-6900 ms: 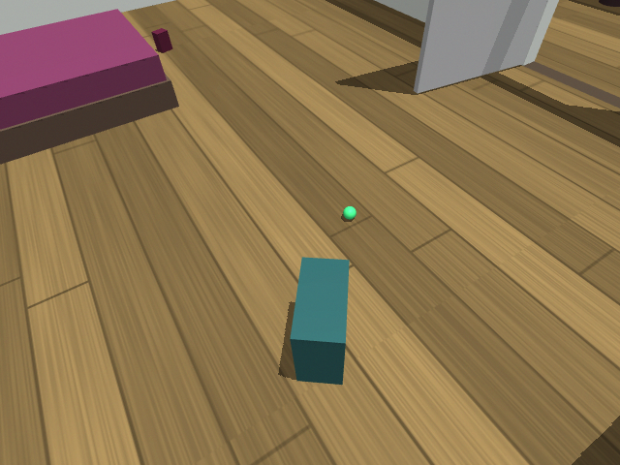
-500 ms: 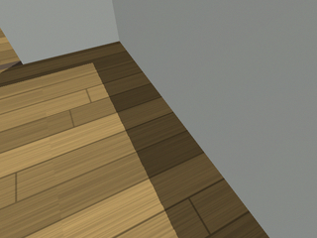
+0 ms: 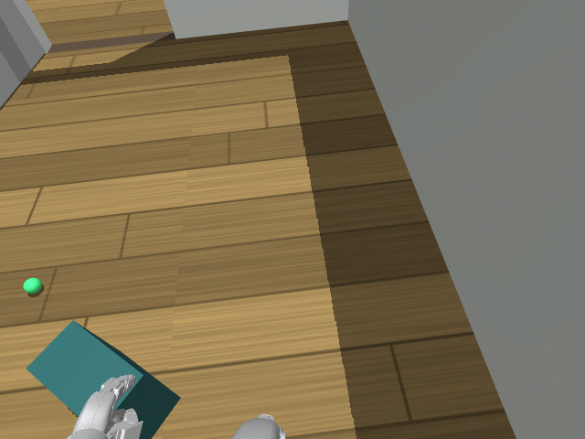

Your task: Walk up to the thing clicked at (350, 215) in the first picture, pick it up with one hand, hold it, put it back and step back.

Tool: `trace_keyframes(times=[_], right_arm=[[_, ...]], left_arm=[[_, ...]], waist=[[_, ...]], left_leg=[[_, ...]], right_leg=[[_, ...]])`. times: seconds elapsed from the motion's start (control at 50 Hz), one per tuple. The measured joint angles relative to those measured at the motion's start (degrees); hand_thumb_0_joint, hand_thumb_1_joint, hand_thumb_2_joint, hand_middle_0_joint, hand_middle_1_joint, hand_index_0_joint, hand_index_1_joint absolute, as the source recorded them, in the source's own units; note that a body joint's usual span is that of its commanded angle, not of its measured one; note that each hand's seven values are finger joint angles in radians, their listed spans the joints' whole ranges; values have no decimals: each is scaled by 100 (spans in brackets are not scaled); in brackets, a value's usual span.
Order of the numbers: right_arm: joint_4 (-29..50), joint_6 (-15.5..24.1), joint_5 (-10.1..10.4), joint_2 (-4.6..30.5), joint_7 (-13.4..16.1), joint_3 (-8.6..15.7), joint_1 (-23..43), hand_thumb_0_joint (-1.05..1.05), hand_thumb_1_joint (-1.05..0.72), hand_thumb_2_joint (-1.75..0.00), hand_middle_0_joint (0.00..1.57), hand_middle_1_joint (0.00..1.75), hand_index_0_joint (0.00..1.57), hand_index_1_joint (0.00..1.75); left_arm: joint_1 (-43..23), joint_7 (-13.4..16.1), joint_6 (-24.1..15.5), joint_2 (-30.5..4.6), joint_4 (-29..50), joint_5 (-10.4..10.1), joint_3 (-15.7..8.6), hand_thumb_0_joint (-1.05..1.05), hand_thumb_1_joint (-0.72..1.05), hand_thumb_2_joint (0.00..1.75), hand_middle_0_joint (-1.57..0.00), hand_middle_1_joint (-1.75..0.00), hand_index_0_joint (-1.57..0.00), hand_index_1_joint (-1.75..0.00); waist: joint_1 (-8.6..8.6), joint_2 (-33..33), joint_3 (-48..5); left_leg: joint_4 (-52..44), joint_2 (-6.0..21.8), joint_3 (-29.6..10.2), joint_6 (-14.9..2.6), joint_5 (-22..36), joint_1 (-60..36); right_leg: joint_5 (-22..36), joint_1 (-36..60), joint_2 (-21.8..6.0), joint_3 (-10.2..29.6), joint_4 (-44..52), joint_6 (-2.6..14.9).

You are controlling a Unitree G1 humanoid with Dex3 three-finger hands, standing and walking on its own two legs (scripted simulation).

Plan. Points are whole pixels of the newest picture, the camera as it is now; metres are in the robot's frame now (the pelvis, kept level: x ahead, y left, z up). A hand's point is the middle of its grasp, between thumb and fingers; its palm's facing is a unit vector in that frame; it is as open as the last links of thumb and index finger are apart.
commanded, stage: walk up
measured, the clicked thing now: (32, 285) +0.72 +1.07 -0.74
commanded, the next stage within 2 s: none
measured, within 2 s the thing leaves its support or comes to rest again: neither
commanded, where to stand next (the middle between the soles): +0.07 +0.02 m, yaw +57 degrees
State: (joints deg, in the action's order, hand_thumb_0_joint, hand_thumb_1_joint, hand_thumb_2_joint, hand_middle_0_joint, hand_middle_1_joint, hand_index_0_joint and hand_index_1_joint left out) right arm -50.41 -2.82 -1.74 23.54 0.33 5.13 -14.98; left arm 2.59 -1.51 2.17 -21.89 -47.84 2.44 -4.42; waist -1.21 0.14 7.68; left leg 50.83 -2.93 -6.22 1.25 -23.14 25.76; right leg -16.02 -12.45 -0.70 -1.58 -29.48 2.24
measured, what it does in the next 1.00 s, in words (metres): steps on the spot, turning left: left foot, then right foot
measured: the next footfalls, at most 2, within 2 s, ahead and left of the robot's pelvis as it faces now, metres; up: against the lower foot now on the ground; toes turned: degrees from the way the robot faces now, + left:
left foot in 0.30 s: +0.04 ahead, +0.13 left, +0.00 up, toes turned +18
right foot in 0.60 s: +0.15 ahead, -0.11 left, +0.00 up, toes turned +27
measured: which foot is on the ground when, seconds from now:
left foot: up 0.00-0.28, down 0.30-0.62, up 0.64-0.94, down 0.96-1.00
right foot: down 0.00-0.30, up 0.32-0.58, down 0.60-0.96, up 0.98-1.00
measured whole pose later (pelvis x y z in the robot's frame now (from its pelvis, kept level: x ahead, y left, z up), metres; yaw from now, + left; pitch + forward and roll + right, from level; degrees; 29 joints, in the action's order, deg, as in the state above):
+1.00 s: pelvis +0.01 +0.00 -0.03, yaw +43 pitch -2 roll +2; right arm -44.0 -0.1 -1.1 24.3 -1.3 4.0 -15.8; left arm 15.6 -0.8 1.5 -27.3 -43.3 1.2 -4.1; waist 2.5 -3.3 6.7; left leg 42.1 -1.7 0.7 -0.1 -19.5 20.5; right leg -29.5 -21.1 -11.8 -5.7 -52.1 -0.6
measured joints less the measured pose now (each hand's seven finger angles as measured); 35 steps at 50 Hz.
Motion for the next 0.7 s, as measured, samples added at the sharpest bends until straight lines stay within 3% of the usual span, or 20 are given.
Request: trace_keyframes(times=[0.06,0.18,0.3,0.32,0.38,0.48,0.56,0.62,0.66,0.7], right_arm=[[176,24,8,71,-141,-8,-59,1,-91,-90,21,30,20,30],[416,-22,-8,49,-282,-54,-70,0,-91,-90,20,30,20,29],[768,98,-20,-27,-252,-45,-9,0,-91,-90,21,30,20,30],[819,156,-54,-63,-218,-43,36,0,-91,-90,21,30,20,30],[999,269,-23,-80,-146,-111,42,0,-90,-90,21,30,20,30],[1212,283,58,-57,-44,-199,-4,0,-90,-90,21,30,20,30],[1384,227,2,-10,-70,-198,-1,0,-90,-90,21,30,20,30],[1452,109,23,51,-103,-170,28,0,-90,-90,21,30,20,30],[1349,-3,12,25,-65,-133,107,0,-90,-90,21,30,20,30],[1264,-55,11,44,-87,-117,127,1,-90,-90,21,30,20,30]], left_arm=[[171,-19,-37,92,33,17,32,1,91,89,-20,-30,-20,-30],[548,-122,-111,103,335,18,61,1,90,89,-20,-30,-20,-30],[955,-168,-5,-140,469,-44,69,1,90,89,-20,-30,-20,-30],[976,-149,24,-206,437,-81,64,1,90,89,-20,-30,-20,-30],[1012,-87,144,-263,342,-122,100,1,91,89,-20,-30,-20,-30],[1180,-87,39,-297,370,-145,118,1,91,89,-20,-30,-20,-30],[1198,5,-80,-294,461,-166,99,1,91,89,-20,-30,-20,-30],[1220,90,-235,-268,561,-135,90,1,91,89,-20,-30,-20,-30],[1228,119,-298,-248,590,-66,137,1,91,89,-20,-30,-20,-30],[1203,138,-303,-195,567,-68,174,1,91,89,-20,-30,-20,-30]], waist=[[46,-39,-43],[217,-175,41],[351,-424,-39],[360,-547,-3],[267,-528,-2],[247,-356,-103],[211,-118,-101],[220,124,-114],[240,173,-129],[271,169,-118]], left_leg=[[604,185,303,-10,220,121],[-431,519,639,-55,355,-320],[-1748,326,998,-292,708,-940],[-1671,204,998,-274,704,-906],[-1448,80,701,-304,605,-761],[-1525,4,292,-228,671,-774],[-1269,-36,-75,-132,595,-616],[-774,-63,-369,-83,447,-356],[113,-195,-300,-139,-280,-12],[1053,-249,-63,-114,-504,280]], right_leg=[[57,193,-117,-264,238,3],[-128,376,-291,-850,164,-6],[-800,8,-678,-1258,-882,-154],[-916,-177,-772,-1090,-1342,-203],[-1521,-728,-403,-353,-2631,-273],[-1455,-1051,-247,74,-2529,-250],[-1240,-968,-164,156,-1828,-190],[-283,-696,-42,45,-1050,-180],[-361,-710,-157,-112,-1180,-212],[-370,-592,-341,-227,-1065,-195]])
